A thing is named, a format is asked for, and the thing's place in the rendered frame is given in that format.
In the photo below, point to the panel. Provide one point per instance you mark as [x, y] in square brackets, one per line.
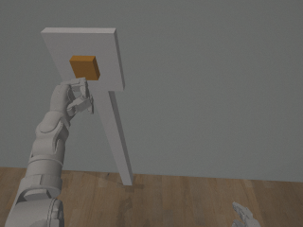
[101, 42]

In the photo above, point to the robot left upper arm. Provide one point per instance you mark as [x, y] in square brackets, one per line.
[38, 213]

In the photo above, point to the button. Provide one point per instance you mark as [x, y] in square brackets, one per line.
[85, 67]

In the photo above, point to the left robot forearm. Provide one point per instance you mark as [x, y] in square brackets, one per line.
[44, 168]

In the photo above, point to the robot left hand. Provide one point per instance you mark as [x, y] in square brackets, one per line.
[64, 101]

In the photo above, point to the robot right hand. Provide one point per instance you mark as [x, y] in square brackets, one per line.
[245, 215]

